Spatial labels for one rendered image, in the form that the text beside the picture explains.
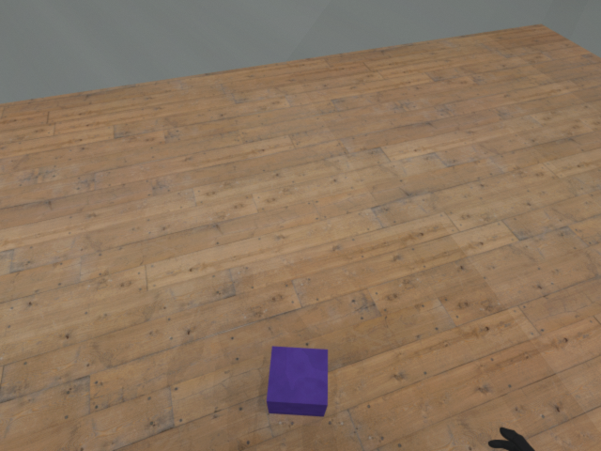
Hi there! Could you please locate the carton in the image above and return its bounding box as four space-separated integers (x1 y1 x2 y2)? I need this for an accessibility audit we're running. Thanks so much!
267 346 328 416

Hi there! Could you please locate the right robot hand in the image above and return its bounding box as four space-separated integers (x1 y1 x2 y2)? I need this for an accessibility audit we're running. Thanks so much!
488 428 535 451

